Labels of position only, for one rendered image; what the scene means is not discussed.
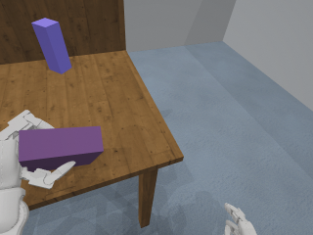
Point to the right robot hand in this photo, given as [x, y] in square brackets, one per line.
[244, 227]

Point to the sponge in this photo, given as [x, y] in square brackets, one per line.
[49, 148]

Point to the left robot forearm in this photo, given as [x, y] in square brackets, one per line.
[14, 212]

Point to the left robot hand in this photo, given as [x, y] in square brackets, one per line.
[11, 171]

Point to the table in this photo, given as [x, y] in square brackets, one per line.
[102, 88]

